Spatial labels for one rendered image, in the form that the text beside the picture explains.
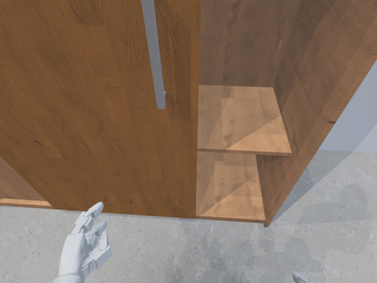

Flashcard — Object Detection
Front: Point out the robot left hand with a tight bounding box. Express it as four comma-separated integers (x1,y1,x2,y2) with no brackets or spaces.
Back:
57,202,112,282

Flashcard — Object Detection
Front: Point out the handle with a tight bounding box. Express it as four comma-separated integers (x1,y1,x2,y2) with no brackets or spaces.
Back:
141,0,166,109

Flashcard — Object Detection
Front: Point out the robot right hand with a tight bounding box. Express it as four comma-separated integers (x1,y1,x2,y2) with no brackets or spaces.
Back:
292,271,314,283

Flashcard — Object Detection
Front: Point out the wardrobe door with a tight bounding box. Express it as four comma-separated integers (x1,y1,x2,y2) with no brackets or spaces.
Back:
0,156,46,201
0,0,201,219

